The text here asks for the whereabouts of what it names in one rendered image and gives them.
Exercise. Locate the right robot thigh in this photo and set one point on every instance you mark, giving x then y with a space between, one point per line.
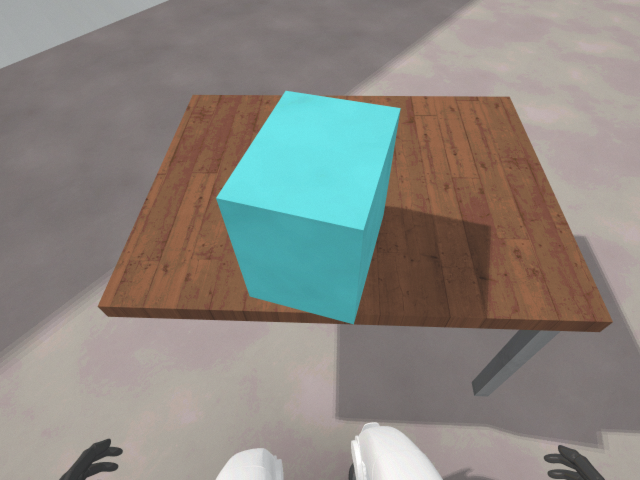
385 453

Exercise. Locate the table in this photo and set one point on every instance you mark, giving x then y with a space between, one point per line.
472 234

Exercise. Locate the robot right hand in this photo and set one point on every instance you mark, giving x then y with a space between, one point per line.
574 460

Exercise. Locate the right robot shin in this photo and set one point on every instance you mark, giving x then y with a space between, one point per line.
369 425

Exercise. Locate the carton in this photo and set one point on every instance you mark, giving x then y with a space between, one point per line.
304 206

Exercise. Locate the robot left hand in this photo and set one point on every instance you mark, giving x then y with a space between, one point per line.
84 468

